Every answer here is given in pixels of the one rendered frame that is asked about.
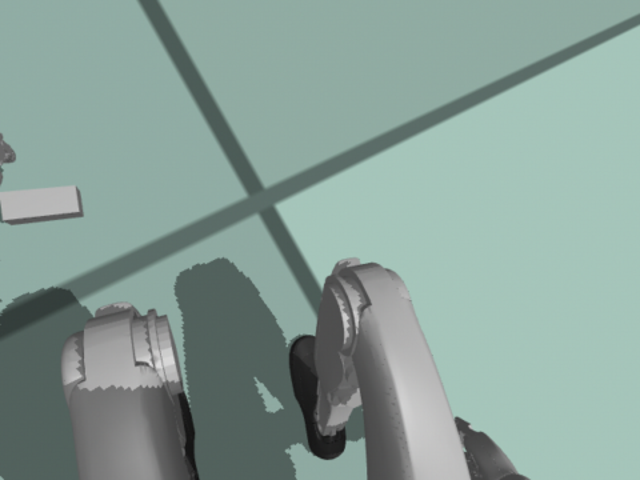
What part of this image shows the small box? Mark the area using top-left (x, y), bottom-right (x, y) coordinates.
top-left (0, 185), bottom-right (84, 225)

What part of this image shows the left robot foot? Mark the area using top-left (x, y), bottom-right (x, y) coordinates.
top-left (178, 392), bottom-right (199, 480)

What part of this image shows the left robot hand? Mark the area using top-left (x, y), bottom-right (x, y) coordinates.
top-left (0, 133), bottom-right (16, 185)

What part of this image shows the right robot foot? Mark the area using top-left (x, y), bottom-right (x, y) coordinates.
top-left (289, 335), bottom-right (346, 460)

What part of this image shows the right robot hand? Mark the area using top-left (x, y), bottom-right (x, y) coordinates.
top-left (454, 417), bottom-right (519, 480)

